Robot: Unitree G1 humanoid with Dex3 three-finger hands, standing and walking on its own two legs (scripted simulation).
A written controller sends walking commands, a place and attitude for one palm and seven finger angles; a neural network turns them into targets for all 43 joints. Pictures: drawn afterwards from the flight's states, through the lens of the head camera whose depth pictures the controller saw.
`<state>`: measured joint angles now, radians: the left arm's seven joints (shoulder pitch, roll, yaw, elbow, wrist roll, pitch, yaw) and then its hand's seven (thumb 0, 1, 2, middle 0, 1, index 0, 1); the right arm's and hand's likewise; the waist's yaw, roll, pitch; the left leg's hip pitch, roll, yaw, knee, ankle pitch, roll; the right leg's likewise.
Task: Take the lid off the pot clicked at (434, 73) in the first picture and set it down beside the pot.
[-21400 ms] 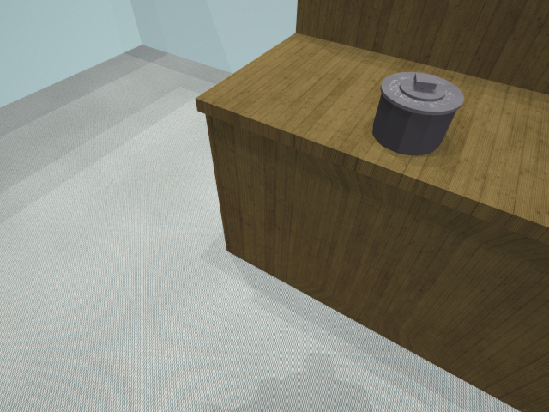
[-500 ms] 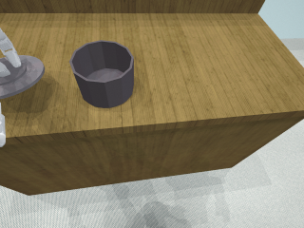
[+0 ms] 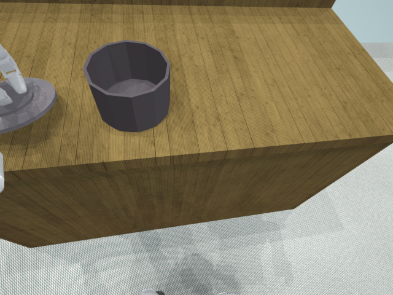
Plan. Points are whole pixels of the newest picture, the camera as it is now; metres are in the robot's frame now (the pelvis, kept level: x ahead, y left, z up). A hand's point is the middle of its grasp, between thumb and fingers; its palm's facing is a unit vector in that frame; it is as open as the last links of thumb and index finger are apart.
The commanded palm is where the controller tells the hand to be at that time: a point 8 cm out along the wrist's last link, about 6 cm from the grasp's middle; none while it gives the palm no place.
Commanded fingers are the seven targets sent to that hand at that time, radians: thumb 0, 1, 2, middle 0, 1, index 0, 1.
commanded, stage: lower the lid onto the table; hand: left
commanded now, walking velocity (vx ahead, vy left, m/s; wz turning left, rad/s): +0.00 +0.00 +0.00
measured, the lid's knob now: out of the picture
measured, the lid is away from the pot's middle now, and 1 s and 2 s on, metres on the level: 0.24 0.24 0.25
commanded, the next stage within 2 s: open the fingers wide in 0.66 s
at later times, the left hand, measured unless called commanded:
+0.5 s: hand (6, 89) +0.51 +0.32 +0.09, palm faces -0.50 -0.24 -0.83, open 5.9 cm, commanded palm +0.57 +0.31 +0.16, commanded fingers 0.00 0.73 0.91 -0.69 -1.12 -0.89 -1.16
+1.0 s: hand (5, 101) +0.49 +0.32 +0.09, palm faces -0.42 -0.13 -0.90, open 5.8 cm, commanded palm +0.52 +0.31 +0.14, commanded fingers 0.00 0.53 0.74 -0.55 -1.08 -0.69 -1.11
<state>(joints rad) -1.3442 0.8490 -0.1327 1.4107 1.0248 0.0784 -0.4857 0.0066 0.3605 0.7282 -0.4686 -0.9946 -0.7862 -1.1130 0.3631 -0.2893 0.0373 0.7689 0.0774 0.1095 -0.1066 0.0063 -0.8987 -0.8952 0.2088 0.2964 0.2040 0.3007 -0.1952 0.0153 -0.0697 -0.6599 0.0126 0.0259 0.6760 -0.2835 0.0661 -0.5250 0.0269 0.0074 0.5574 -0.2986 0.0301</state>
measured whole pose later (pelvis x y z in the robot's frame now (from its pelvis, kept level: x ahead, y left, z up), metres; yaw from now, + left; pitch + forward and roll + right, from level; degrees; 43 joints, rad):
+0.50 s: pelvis +0.01 +0.01 -0.01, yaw -1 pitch +19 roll -5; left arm -1.38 0.88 -0.11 1.44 1.06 0.04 -0.46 -0.01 0.36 0.73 -0.47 -1.01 -0.81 -1.13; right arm 0.39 -0.27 0.04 0.75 0.07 0.13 -0.10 0.00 -0.90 -0.90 0.21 0.30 0.20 0.30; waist -0.22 0.03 -0.09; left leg -0.78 0.02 0.03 0.77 -0.33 0.08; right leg -0.63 0.03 0.01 0.63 -0.33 0.04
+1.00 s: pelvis -0.01 +0.01 -0.02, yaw -1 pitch +18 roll -5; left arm -1.19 0.86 -0.03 1.24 1.07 -0.06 -0.38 -0.03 0.42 0.71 -0.43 -1.01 -0.76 -1.13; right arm 0.38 -0.26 0.03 0.69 0.07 0.22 -0.09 0.01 -0.90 -0.90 0.21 0.30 0.20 0.30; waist -0.20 0.03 -0.09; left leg -0.81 0.02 0.02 0.82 -0.33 0.08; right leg -0.67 0.04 0.00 0.69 -0.34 0.03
